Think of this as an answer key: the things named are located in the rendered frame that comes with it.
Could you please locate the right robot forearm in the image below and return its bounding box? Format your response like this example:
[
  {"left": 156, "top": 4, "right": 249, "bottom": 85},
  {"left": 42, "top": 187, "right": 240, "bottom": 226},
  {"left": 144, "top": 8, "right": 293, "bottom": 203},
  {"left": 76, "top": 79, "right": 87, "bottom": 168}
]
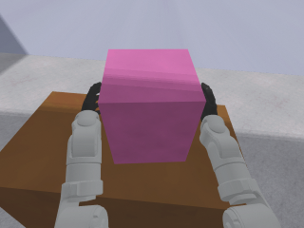
[{"left": 199, "top": 114, "right": 281, "bottom": 228}]

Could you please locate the left robot upper arm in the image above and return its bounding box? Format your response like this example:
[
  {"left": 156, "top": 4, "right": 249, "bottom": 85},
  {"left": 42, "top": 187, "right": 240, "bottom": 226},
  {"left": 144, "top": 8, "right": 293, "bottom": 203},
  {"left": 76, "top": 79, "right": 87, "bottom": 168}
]
[{"left": 55, "top": 204, "right": 109, "bottom": 228}]

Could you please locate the right robot hand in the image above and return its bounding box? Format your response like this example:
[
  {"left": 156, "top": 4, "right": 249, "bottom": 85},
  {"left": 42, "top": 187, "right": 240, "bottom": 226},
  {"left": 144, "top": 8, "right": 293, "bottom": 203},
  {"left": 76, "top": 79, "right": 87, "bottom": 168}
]
[{"left": 200, "top": 83, "right": 218, "bottom": 121}]

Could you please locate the left robot hand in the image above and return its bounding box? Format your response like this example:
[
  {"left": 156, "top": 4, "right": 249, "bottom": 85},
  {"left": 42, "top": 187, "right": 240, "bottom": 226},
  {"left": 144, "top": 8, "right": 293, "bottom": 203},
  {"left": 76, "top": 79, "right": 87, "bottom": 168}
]
[{"left": 81, "top": 82, "right": 102, "bottom": 115}]

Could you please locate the pedestal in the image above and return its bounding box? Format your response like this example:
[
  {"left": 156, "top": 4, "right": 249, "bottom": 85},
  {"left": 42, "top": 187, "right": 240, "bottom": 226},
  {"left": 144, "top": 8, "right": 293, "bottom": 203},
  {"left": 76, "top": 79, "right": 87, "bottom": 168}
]
[{"left": 0, "top": 91, "right": 247, "bottom": 228}]

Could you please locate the left robot forearm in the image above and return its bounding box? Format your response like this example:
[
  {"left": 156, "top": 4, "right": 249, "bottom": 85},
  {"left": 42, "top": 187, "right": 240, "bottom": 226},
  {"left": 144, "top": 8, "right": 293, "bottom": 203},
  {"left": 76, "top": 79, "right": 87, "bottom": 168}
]
[{"left": 54, "top": 110, "right": 104, "bottom": 228}]

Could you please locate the right robot upper arm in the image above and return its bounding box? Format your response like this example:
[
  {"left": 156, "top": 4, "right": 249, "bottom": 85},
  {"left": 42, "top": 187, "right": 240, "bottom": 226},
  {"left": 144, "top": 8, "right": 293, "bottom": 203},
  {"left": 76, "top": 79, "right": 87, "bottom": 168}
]
[{"left": 222, "top": 203, "right": 280, "bottom": 228}]

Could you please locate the carton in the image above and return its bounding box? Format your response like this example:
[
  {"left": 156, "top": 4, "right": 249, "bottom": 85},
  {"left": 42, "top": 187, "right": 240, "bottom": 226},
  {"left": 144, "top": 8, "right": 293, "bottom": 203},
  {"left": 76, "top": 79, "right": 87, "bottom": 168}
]
[{"left": 98, "top": 48, "right": 206, "bottom": 164}]

